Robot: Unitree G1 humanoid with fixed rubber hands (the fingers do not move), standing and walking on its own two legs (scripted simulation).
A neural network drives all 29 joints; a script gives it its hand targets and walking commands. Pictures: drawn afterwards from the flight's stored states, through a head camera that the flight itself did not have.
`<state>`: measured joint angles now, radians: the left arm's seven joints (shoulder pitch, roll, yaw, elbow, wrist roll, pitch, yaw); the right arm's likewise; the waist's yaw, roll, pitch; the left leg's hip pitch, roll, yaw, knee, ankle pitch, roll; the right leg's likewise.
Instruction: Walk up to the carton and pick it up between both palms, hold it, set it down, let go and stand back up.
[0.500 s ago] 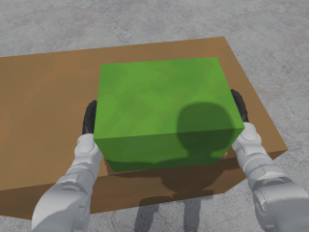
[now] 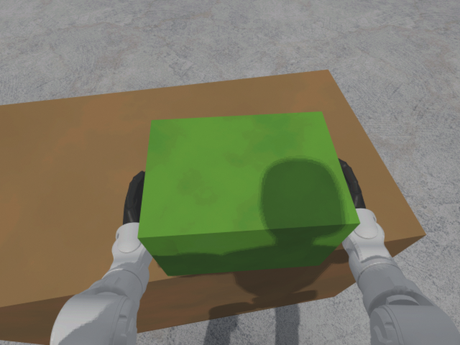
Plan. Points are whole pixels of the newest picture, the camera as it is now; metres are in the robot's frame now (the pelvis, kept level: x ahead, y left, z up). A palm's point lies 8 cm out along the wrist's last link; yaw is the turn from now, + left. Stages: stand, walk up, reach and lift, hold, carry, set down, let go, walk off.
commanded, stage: reach and lift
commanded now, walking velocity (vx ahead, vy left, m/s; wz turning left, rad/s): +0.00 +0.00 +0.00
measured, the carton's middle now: (241, 197) +0.39 -0.04 +0.00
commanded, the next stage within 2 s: none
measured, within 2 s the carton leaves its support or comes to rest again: leaves its support in 0.76 s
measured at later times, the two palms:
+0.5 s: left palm (125, 226) +0.36 +0.17 +0.00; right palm (345, 207) +0.34 -0.22 +0.02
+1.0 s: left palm (115, 219) +0.37 +0.18 +0.02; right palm (344, 204) +0.34 -0.21 +0.03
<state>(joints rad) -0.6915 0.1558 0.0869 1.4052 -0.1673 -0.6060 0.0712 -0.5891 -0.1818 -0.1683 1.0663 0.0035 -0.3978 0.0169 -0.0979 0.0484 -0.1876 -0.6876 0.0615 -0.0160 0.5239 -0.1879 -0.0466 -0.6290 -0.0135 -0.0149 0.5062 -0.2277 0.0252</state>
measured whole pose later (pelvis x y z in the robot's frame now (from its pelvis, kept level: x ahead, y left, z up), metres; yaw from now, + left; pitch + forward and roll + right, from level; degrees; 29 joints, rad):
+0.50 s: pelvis -0.01 +0.00 +0.01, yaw +0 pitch +21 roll -2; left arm -0.61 0.14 0.08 1.29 -0.11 -0.65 0.09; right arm -0.52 -0.17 -0.22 1.07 -0.07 -0.55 0.00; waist -0.06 0.03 -0.19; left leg -0.67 0.06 -0.03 0.44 -0.13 -0.05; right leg -0.59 -0.01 -0.03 0.39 -0.15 0.03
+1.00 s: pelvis -0.01 +0.01 +0.01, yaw +2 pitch +20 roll -2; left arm -0.56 0.18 -0.07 1.08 -0.23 -0.42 0.12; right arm -0.44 -0.18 -0.13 0.87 0.06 -0.33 -0.02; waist -0.06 0.04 -0.24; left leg -0.65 0.05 -0.04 0.41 -0.11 -0.04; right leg -0.56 -0.02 -0.05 0.36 -0.14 0.03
